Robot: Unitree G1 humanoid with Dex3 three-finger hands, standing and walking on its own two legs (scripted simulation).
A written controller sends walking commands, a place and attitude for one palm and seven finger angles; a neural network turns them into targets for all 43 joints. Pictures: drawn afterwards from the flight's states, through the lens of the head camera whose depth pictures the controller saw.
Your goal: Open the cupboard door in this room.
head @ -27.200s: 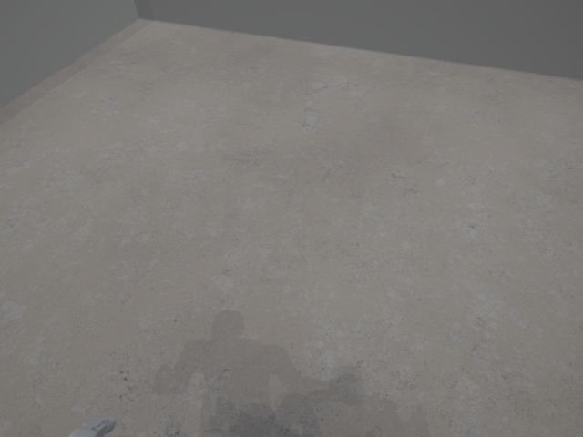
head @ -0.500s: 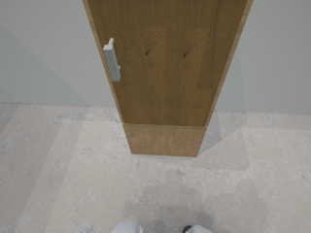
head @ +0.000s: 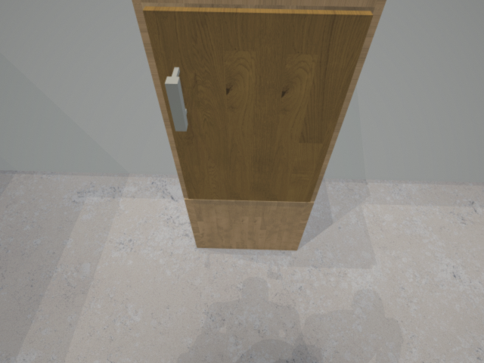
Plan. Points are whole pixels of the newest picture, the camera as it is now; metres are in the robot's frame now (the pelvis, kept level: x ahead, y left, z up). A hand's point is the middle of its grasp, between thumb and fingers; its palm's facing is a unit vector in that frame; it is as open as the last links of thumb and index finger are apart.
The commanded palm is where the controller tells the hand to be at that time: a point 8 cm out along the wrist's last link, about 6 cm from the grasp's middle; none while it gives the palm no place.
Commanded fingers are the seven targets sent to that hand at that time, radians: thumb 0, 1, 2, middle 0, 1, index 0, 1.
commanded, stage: come to a stop and stand still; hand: left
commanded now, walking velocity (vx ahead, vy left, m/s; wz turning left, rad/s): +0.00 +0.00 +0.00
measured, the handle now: (179, 99) +0.61 +0.18 +0.08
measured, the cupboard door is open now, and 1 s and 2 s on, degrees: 0 0 0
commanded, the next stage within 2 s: look again from close up in 0.50 s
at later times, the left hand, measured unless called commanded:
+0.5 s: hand out of the picture +0.03 +0.16 -0.16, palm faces +0.05 -0.97 -0.24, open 7.3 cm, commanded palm none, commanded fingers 0.00 0.90 0.90 -0.20 -0.30 -0.20 -0.30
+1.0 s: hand out of the picture +0.03 +0.19 -0.16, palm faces +0.04 -0.97 -0.25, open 7.4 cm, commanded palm none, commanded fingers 0.00 0.90 0.90 -0.20 -0.30 -0.20 -0.30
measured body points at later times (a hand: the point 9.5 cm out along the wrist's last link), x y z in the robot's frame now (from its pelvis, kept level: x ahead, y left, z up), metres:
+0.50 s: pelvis +0.01 -0.03 +0.00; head +0.02 -0.05 +0.45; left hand +0.03 +0.21 -0.14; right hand +0.01 -0.24 -0.17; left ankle -0.01 +0.12 -0.73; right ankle -0.01 -0.12 -0.73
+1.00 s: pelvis +0.01 -0.02 +0.00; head +0.02 -0.02 +0.45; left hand +0.03 +0.24 -0.14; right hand +0.05 -0.26 -0.15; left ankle -0.01 +0.12 -0.73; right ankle -0.01 -0.12 -0.73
